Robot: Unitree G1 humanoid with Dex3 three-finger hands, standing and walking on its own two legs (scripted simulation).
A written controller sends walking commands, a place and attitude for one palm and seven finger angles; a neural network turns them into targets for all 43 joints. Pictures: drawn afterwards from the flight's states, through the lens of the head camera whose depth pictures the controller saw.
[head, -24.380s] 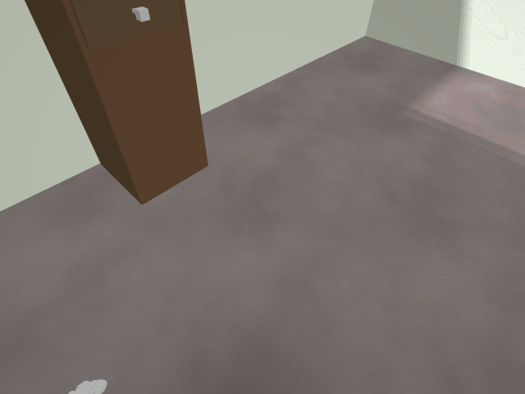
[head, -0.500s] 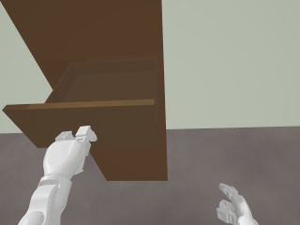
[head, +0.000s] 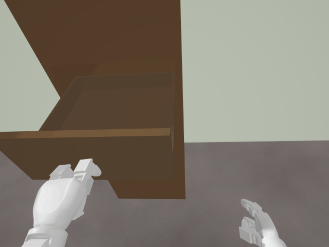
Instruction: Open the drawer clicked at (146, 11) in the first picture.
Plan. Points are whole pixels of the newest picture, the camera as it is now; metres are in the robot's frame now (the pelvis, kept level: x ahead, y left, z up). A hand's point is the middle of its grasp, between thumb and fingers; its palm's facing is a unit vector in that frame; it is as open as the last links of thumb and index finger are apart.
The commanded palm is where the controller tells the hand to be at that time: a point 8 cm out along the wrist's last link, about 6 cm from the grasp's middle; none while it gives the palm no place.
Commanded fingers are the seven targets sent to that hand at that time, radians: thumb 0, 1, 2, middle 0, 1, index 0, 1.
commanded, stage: pull the drawer open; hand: left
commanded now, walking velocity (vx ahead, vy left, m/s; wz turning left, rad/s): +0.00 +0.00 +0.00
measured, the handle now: (84, 175) +0.23 +0.22 +0.10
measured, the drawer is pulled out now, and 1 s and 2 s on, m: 0.30 0.30 0.30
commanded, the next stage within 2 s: open the thumb to release the handle in 0.18 s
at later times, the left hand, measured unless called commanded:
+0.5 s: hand (75, 201) +0.18 +0.22 +0.08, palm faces +0.09 -0.09 -0.99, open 7.2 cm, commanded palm +0.15 +0.23 +0.14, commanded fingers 0.00 0.06 0.54 -0.34 -1.26 -0.34 -1.26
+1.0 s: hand (77, 201) +0.18 +0.22 +0.08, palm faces +0.09 -0.10 -0.99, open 13.5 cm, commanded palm +0.16 +0.22 +0.13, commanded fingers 0.00 -0.50 0.30 -0.30 -1.20 -0.30 -1.20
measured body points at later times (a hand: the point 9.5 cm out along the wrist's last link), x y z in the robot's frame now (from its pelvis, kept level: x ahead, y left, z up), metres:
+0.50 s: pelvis -0.01 +0.00 +0.00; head -0.01 -0.05 +0.45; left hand +0.17 +0.22 +0.14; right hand +0.22 -0.20 -0.10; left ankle -0.04 +0.13 -0.73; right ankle +0.01 -0.12 -0.73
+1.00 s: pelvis -0.03 -0.01 +0.00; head -0.04 -0.05 +0.45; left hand +0.17 +0.22 +0.13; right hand +0.20 -0.20 -0.10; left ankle -0.04 +0.13 -0.73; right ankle +0.01 -0.12 -0.73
